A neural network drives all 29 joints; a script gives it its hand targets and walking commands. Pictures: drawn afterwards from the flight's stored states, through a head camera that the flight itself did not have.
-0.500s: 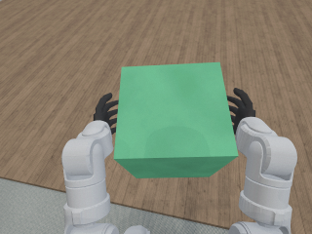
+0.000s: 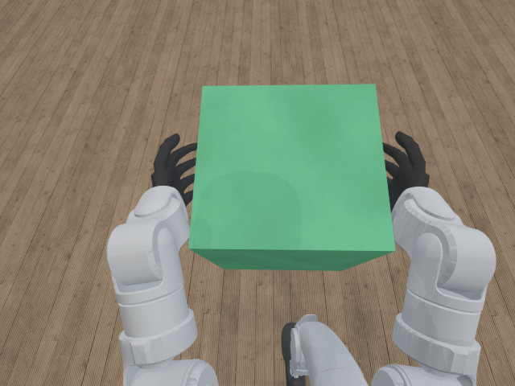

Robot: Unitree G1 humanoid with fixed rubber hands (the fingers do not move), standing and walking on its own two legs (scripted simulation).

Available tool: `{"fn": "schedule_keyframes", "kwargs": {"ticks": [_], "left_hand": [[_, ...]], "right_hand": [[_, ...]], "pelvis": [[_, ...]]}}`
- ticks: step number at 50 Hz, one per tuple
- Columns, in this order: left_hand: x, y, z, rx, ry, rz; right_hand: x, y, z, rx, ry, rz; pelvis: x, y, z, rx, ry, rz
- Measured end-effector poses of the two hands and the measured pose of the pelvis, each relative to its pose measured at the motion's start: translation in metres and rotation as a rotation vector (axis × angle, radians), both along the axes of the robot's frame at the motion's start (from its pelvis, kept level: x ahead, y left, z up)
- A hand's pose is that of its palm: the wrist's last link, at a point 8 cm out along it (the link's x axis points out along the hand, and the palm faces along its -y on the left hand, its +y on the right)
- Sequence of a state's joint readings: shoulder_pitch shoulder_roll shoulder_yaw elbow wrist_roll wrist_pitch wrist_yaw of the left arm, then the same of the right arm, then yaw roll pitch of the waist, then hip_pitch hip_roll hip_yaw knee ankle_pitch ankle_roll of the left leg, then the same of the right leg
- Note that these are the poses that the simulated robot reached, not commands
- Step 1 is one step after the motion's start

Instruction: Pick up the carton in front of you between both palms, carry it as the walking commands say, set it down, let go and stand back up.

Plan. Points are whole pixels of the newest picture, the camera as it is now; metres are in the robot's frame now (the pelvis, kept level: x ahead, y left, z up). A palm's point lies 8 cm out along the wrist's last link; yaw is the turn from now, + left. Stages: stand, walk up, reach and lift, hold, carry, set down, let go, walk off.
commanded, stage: carry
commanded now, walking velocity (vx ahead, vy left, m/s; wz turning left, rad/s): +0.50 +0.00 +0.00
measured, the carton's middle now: (284, 194) +0.38 -0.06 +0.06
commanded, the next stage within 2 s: none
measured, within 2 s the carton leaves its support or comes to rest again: neither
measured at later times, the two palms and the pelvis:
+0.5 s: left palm out of the picture +0.70 +0.13 +0.23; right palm out of the picture +0.70 -0.17 +0.22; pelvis +0.36 -0.03 +0.06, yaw +1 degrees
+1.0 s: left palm out of the picture +0.95 +0.09 +0.15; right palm out of the picture +0.97 -0.21 +0.15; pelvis +0.69 -0.07 +0.07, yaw +2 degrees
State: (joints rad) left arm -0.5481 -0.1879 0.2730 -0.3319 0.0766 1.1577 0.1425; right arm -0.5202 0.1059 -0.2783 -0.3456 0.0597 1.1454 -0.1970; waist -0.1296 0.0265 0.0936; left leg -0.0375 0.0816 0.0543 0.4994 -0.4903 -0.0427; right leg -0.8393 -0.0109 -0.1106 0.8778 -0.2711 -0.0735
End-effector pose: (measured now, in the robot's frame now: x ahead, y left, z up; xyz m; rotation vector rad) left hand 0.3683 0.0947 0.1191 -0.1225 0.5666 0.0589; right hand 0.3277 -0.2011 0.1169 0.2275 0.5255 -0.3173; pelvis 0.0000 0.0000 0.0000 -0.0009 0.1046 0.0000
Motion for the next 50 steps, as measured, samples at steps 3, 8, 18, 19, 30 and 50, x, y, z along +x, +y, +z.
{"fn": "schedule_keyframes", "kwargs": {"ticks": [3,8,18,19,30,50], "left_hand": [[0.043,0.015,0.016,0.077,-0.065,0.072],[0.078,0.045,0.025,0.076,0.052,0.192],[0.204,0.054,0.097,0.066,-0.011,0.230],[0.222,0.052,0.104,0.072,-0.019,0.214],[0.406,0.009,0.094,0.070,0.038,0.006],[0.586,-0.008,0.033,0.110,0.151,0.124]], "right_hand": [[0.074,0.012,0.007,-0.014,-0.059,0.126],[0.153,0.044,0.027,-0.015,0.049,0.262],[0.284,0.053,0.095,-0.044,-0.019,0.301],[0.296,0.050,0.099,-0.055,-0.026,0.293],[0.425,0.007,0.097,-0.075,0.046,0.120],[0.643,-0.011,0.032,-0.057,0.150,0.237]], "pelvis": [[0.047,-0.017,-0.006,-0.005,-0.035,0.002],[0.107,-0.038,0.031,-0.011,-0.031,0.016],[0.246,-0.051,0.070,0.036,-0.006,0.031],[0.262,-0.049,0.070,0.035,-0.006,0.030],[0.416,-0.021,0.057,0.018,-0.024,-0.009],[0.687,-0.074,0.067,-0.020,-0.016,0.029]]}}
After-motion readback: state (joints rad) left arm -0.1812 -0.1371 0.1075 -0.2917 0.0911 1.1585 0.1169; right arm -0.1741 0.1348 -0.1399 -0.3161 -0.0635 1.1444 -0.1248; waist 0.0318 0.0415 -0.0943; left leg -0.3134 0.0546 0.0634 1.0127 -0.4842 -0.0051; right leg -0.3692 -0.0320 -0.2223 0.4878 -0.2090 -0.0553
